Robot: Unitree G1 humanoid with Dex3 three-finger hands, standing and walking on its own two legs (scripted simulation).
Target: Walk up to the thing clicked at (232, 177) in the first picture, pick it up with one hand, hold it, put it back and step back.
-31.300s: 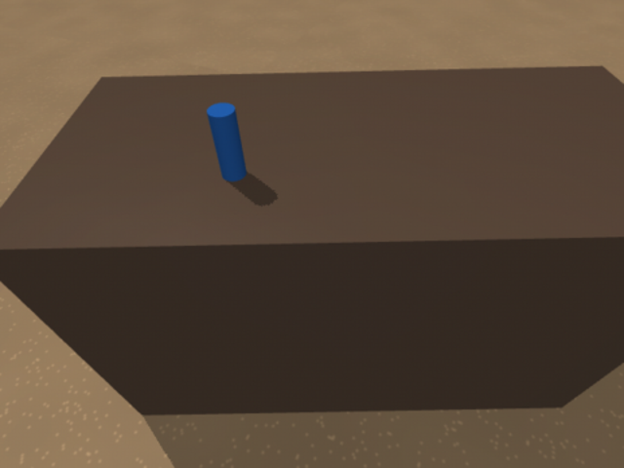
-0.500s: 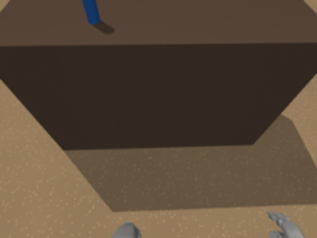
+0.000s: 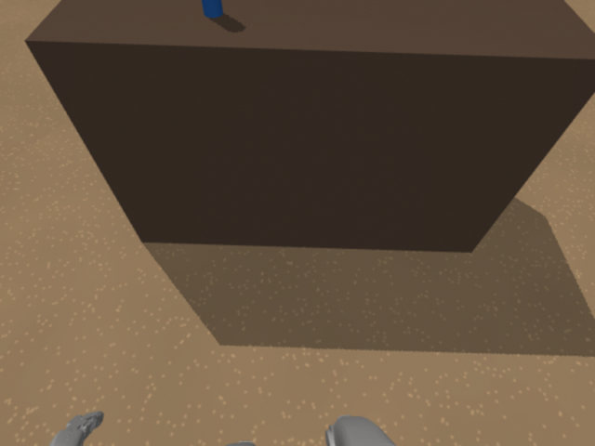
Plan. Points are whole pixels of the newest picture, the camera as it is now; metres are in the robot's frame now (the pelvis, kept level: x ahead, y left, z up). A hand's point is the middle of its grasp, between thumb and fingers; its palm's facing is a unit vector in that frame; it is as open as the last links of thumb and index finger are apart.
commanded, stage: step back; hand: left
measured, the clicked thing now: out of the picture +1.05 +0.22 +0.11
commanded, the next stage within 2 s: stand in 1.32 s
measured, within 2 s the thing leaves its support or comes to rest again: neither
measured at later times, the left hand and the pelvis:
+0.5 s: hand out of the picture -0.06 +0.28 -0.14, palm faces +0.04 -0.90 -0.43, open 7.4 cm; pelvis -0.12 -0.01 +0.00, yaw +1 degrees
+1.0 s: hand out of the picture -0.03 +0.27 -0.15, palm faces +0.06 -0.93 -0.37, open 7.4 cm; pelvis -0.08 +0.00 +0.00, yaw +2 degrees
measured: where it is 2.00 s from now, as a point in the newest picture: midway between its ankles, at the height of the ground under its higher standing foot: outside the picture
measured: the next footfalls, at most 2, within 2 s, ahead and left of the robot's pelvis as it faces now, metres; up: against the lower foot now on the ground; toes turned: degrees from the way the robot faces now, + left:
right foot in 0.16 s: -0.05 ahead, -0.13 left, +0.00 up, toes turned -1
left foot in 0.46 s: -0.07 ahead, +0.12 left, +0.00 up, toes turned -1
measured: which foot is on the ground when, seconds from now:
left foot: down 0.00-0.18, up 0.20-0.44, down 0.46-0.70, up 0.72-0.92, down 0.94-1.00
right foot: up 0.00-0.14, down 0.16-1.00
